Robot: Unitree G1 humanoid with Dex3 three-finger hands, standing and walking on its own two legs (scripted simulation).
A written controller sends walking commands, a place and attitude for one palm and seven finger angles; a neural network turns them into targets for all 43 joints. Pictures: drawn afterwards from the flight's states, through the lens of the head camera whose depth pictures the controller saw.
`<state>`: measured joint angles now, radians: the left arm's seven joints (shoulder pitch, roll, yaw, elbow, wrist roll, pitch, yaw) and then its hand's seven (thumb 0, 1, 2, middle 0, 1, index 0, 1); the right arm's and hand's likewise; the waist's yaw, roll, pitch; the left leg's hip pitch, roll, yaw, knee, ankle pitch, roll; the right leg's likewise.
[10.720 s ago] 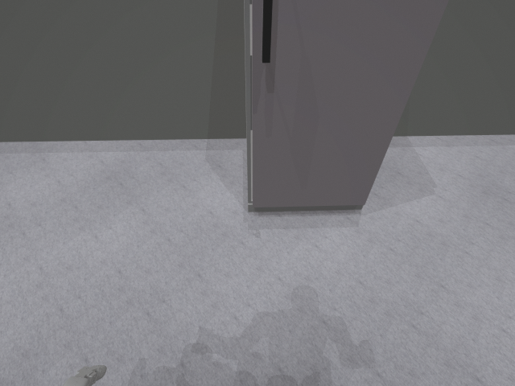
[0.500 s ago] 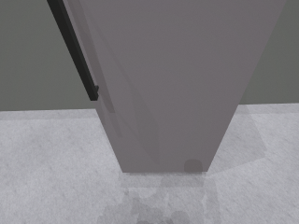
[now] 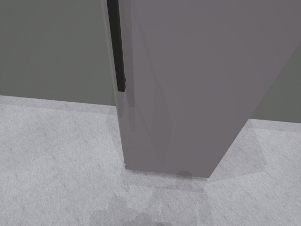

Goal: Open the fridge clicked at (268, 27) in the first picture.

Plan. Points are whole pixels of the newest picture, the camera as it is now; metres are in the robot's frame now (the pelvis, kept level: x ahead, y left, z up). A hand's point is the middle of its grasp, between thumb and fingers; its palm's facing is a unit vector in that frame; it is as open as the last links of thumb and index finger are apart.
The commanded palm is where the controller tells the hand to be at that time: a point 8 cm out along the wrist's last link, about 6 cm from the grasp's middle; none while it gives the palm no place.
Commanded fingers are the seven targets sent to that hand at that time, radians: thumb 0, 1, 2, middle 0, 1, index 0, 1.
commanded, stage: come to a stop and stand still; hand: left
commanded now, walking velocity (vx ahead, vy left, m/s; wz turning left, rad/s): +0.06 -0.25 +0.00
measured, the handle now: (117, 30) +0.54 +0.16 +0.26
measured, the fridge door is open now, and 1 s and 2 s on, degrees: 0 0 0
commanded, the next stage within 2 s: look again from close up in 0.72 s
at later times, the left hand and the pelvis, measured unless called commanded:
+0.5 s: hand out of the picture +0.06 +0.17 -0.16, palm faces -0.01 -0.97 -0.26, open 7.3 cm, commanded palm none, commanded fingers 0.00 0.90 0.90 -0.20 -0.30 -0.20 -0.30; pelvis +0.03 -0.01 +0.00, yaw -1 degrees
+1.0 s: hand out of the picture +0.03 +0.15 -0.16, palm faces +0.03 -0.97 -0.22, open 7.3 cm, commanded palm none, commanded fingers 0.00 0.90 0.90 -0.20 -0.30 -0.20 -0.30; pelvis +0.02 -0.03 +0.00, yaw +0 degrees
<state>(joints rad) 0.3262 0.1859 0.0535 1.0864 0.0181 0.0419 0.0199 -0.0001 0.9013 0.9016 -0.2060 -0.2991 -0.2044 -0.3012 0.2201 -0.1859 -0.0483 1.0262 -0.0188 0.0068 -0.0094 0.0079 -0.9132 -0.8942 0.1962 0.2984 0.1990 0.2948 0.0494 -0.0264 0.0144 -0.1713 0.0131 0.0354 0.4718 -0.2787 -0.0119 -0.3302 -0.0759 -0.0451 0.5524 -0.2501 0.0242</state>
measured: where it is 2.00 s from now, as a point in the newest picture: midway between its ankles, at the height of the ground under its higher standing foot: outside the picture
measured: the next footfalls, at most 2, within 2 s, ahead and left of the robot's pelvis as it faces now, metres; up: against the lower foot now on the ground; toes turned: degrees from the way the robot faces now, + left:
right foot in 0.32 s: +0.12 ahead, -0.08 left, +0.00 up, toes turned +0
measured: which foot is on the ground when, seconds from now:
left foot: down 0.00-1.00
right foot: up 0.00-0.30, down 0.32-1.00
